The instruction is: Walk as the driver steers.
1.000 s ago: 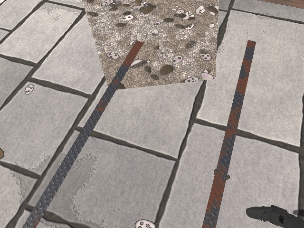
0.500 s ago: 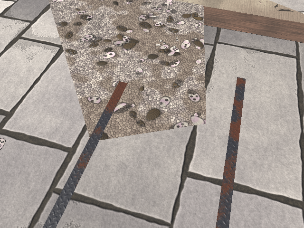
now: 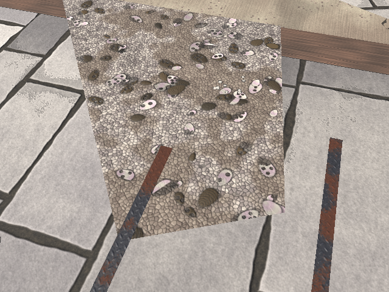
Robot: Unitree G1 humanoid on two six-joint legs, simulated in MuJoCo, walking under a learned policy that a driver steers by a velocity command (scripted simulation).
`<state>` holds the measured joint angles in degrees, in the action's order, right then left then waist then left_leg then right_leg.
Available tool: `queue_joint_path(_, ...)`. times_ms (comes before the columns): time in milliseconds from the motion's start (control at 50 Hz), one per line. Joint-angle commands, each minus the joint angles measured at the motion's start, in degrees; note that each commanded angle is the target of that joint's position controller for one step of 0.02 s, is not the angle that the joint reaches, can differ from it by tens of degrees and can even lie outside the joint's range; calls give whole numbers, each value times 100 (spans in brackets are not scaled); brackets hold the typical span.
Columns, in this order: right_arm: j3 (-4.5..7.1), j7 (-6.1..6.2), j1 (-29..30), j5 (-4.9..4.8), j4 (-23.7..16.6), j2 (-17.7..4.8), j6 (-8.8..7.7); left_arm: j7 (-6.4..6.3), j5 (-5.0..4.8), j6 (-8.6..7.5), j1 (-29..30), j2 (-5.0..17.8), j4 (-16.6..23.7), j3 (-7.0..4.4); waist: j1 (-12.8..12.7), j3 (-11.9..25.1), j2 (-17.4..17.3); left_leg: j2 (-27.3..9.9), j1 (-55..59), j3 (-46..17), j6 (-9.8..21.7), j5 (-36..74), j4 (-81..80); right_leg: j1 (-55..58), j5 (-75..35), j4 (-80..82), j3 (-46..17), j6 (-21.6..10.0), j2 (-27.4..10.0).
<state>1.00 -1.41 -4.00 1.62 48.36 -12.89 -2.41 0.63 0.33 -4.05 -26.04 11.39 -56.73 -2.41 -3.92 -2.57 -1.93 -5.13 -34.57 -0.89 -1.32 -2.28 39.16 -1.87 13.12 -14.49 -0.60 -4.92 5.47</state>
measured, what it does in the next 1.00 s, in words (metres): walks ahead, turning right: left foot, then right foot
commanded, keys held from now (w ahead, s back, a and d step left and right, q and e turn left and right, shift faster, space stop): w+e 0.84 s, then w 0.16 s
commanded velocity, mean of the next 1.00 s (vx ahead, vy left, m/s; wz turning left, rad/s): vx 0.50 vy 0.00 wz -0.52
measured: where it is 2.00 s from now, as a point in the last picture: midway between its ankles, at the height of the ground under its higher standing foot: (325, 180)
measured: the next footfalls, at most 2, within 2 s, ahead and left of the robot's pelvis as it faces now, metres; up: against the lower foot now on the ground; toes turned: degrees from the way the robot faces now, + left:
left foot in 0.14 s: +0.24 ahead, +0.13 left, +0.00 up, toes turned -5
right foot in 0.66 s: +0.44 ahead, -0.15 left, +0.00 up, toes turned -29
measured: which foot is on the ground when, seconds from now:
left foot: up 0.00-0.12, down 0.14-0.66, up 0.68-1.00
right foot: down 0.00-0.14, up 0.16-0.64, down 0.66-1.00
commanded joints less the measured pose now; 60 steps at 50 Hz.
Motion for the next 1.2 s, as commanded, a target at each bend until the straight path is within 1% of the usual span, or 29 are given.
queue_joint_path(20, 51, 27, 682, -49, -560, -383, -100, -56, 40, -33, -204, 977, 268, -212, -5, -102, 640, 282, 207, 164, -38, 63, -381, -185, -2189, 102, -1150, -748, -1454)
queue_joint_path(80, 112, 59, 360, -71, -575, -582, -194, -113, 82, 3, 71, 1133, 393, -285, 250, 9, 714, 387, 965, 34, 109, -493, -881, -160, -2382, -355, -1444, -575, -1564)
queue_joint_path(100, 157, 90, -97, -65, -454, -670, -241, -110, 75, 1, 214, 1186, 444, -308, 463, 172, 679, 497, 1627, 81, 190, -649, -1132, -295, -2584, -762, -1458, -489, -1491)
queue_joint_path(120, 242, 151, -854, -4, -232, -852, -325, -81, 45, -17, 260, 1108, 470, -295, 784, 580, 341, 419, 2688, -5, 344, -610, -1487, -574, -2566, -1746, -1223, -362, -1144)
queue_joint_path(140, 357, 240, -1797, 149, -170, -1309, -394, -52, -24, -52, 315, 800, 689, -220, 1117, 1437, -343, -814, 4007, -1207, 656, -1523, -1689, -1319, -1419, -3339, -819, -218, -710)
queue_joint_path(160, 487, 254, -1902, 196, -194, -1828, -306, -61, -207, -29, -305, 257, 876, -117, 810, 1986, -1632, -2155, 5239, -3519, 1270, -2021, -2265, -3127, 1807, -4837, -166, -38, 124)
queue_joint_path(180, 430, 242, -1563, 108, -254, -1351, -214, -109, -39, 74, -227, 836, 720, -215, 694, 1569, -857, -2037, 4679, -3798, 1344, -2728, -2447, -3627, 1733, -5481, -325, -114, -318)
queue_joint_path(200, 301, 222, -1141, 65, -354, -842, -213, -61, 28, 104, 146, 910, 724, -257, 608, 824, -227, -1724, 3940, -2910, 1196, -2617, -2522, -3639, 1150, -5514, -405, -122, -570)
queue_joint_path(220, 247, 201, -915, 51, -347, -636, -238, -2, 39, 112, 374, 771, 773, -241, 515, 462, -104, -1450, 3384, -2127, 1078, -1826, -2674, -3487, 753, -5335, -374, -64, -752)
queue_joint_path(260, 205, 224, -945, 3, -241, -498, -309, 95, 152, 243, 474, 676, 806, -249, 363, 237, -433, -1066, 2892, -1133, 872, -822, -2846, -3236, 489, -5123, -288, 77, -933)
queue_joint_path(340, 257, 200, -1274, -87, -65, -593, -464, 208, 171, 406, 961, 576, 1046, -225, 304, 205, -335, -1040, 2940, -308, 960, 277, -3020, -3597, -47, -5080, -177, 230, -1013)
queue_joint_path(420, 274, 185, -1536, -46, 77, -603, -445, 295, 161, 423, 1744, 542, 1359, -171, 409, -32, -273, -957, 3050, 355, 994, 566, -3128, -3971, -748, -4276, -35, 331, -1066)
queue_joint_path(480, 304, 189, -1629, -41, 132, -705, -431, 359, 160, 394, 2308, 456, 1565, -86, 521, -160, -285, -917, 3066, 803, 924, 693, -3112, -3640, -1227, -3254, 234, 265, -1032)
queue_joint_path(560, 361, 236, -1962, -38, 284, -883, -340, 399, 199, 382, 2816, 526, 1808, -66, 661, -290, -274, -1106, 3606, 1139, 835, 1212, -2866, -3368, -781, -2465, 634, -5, -901)
queue_joint_path(620, 414, 277, -2033, -26, 365, -1102, -203, 340, 237, 376, 2541, 635, 1790, -126, 483, -28, -406, -1141, 3992, 1475, 724, 3460, -1794, -2649, 87, -2143, 961, -332, -436)
queue_joint_path(640, 434, 279, -2034, -31, 373, -1189, -140, 301, 237, 345, 2040, 720, 1658, -184, 266, 281, -395, -1122, 4015, 1547, 709, 4042, -947, -2093, 284, -1989, 1011, -474, -190)
queue_joint_path(660, 431, 271, -1971, -59, 331, -1214, -85, 232, 269, 282, 1141, 848, 1372, -277, -136, 799, -183, -1015, 3575, 1682, 589, 3685, 335, -928, 60, -1540, 953, -647, 14)
queue_joint_path(680, 370, 254, -2006, -29, 148, -1009, -81, 130, 322, 249, 245, 1342, 1139, -451, -453, 1455, 425, -855, 2279, 1678, 395, 1705, 2063, 595, 745, -1294, -379, -934, -888)
queue_joint_path(700, 252, 121, -2092, -44, -314, -388, -130, 66, 213, 273, 490, 2030, 1268, -586, 7, 1780, 1738, 340, -289, 1212, 26, -3061, 3918, 2069, 740, -668, -3511, -1726, -2453)
queue_joint_path(720, 351, 108, -1254, -3, -453, -919, -194, 28, 85, 347, 246, 1901, 1303, -573, -379, 1677, 687, 322, -917, 89, 60, -2727, 4193, 1959, 350, -168, -3934, -1680, -2469)
queue_joint_path(740, 322, 88, -1001, -101, -556, -828, -259, -19, 66, 354, 542, 1703, 1213, -515, -168, 912, 518, 43, -1103, 27, 129, -2032, 3966, 1346, -384, -182, -2968, -1552, -2341)
queue_joint_path(760, 293, 107, -1130, -99, -461, -773, -306, -29, 30, 321, 810, 1391, 1211, -436, 105, 499, 212, -145, -724, 20, 145, -1650, 3402, 558, -1254, -138, -2385, -1346, -2066)
queue_joint_path(780, 300, 121, -1205, -18, -402, -759, -254, -43, 3, 277, 1056, 1235, 1246, -389, 325, 327, 146, -241, -333, -16, 109, -1588, 3066, 25, -1788, -86, -1945, -1190, -1762)
queue_joint_path(820, 293, 95, -1441, 118, -364, -706, -48, -37, -44, 175, 1203, 1056, 1289, -314, 560, 430, 259, -257, 200, -27, -16, -1576, 2738, -467, -2289, 41, -1558, -1141, -1470)
queue_joint_path(880, 266, 38, -1204, 115, -454, -571, 102, -13, -38, 58, 890, 1155, 1178, -324, 546, 314, 283, -205, 21, 108, -121, -1138, 2201, -639, -2296, 269, -1323, -1099, -1288)
queue_joint_path(1000, 216, -22, -35, 68, -771, -542, 83, -40, -40, -4, 109, 1077, 876, -253, 106, 26, 473, -116, -549, 185, -47, 151, 713, 36, -2696, 385, -1172, -665, -1233)
queue_joint_path(1100, 143, -73, 786, 16, -1050, -520, 12, -120, 44, -8, -309, 1082, 666, -194, -156, -196, 501, 149, -567, 357, 175, 246, -189, 674, -3101, 243, -1174, -643, -1400)
queue_joint_path(1160, 157, -66, 613, -6, -1067, -603, -50, -181, 90, -17, -180, 1195, 597, -190, 70, -232, 578, 364, 67, 384, 450, -221, -664, 811, -3945, -29, -1132, -566, -1563)
queue_joint_path(1200, 249, 36, -351, -31, -760, -783, -92, -184, 119, -39, 17, 1305, 577, -199, 503, 234, 638, 755, 1397, 508, 668, -688, -888, 740, -5467, -1004, -973, -404, -1453)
